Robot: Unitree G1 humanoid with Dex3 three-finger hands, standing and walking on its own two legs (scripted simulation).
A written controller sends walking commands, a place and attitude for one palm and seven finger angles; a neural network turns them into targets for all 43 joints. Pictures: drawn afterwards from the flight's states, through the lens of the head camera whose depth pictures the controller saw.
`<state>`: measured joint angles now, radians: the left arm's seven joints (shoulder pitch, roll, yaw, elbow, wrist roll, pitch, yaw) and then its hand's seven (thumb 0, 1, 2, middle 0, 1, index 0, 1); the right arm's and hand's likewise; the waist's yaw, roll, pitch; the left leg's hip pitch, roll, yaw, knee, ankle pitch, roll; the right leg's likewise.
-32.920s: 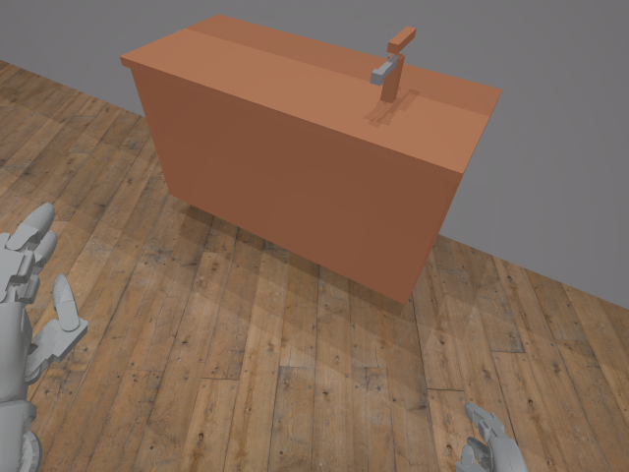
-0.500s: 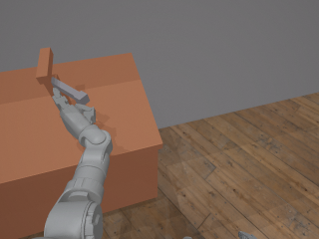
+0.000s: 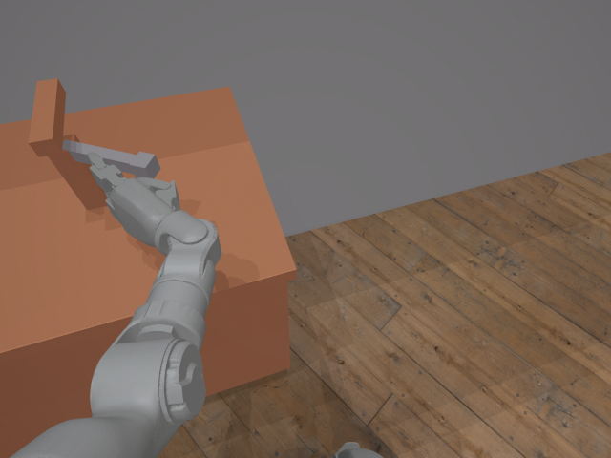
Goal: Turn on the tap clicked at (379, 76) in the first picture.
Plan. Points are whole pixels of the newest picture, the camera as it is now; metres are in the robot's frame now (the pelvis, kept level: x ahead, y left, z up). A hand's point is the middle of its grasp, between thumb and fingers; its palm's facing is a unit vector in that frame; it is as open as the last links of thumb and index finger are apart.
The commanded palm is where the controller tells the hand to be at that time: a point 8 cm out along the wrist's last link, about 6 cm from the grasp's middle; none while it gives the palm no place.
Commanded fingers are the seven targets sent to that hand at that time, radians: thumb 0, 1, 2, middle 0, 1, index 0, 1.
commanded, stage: push the lever round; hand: left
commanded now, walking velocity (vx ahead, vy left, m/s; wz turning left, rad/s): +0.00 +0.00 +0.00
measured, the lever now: (145, 166) +0.50 +0.21 +0.09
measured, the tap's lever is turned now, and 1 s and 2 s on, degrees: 57 83 83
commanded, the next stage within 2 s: lift the hand up off the lever in 0.60 s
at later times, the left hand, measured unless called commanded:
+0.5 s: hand (186, 173) +0.50 +0.16 +0.07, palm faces +0.80 -0.58 -0.14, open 8.1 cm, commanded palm +0.44 +0.18 +0.08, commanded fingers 0.00 0.90 0.90 -0.15 -0.15 -0.15 -0.15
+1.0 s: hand (182, 167) +0.50 +0.16 +0.08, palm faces +0.79 -0.59 -0.13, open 7.9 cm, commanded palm +0.45 +0.18 +0.09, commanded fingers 0.00 0.90 0.90 -0.15 -0.15 -0.15 -0.15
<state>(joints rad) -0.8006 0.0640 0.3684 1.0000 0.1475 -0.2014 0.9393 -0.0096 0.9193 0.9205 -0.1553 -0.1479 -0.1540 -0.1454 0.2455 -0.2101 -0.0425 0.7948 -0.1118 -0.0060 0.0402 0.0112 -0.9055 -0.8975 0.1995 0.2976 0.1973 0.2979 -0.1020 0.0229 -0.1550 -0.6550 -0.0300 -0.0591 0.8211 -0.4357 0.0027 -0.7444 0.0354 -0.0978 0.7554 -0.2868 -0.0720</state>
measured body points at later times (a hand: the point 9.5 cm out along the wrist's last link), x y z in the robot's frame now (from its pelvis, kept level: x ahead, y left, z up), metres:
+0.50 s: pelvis +0.01 -0.01 +0.00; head +0.09 -0.01 +0.44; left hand +0.45 +0.18 +0.09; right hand +0.05 -0.26 -0.14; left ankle -0.03 +0.12 -0.70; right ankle +0.04 -0.08 -0.70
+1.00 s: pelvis +0.01 +0.00 +0.00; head +0.09 +0.00 +0.44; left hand +0.46 +0.19 +0.09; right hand +0.03 -0.26 -0.13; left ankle -0.03 +0.12 -0.70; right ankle +0.04 -0.08 -0.70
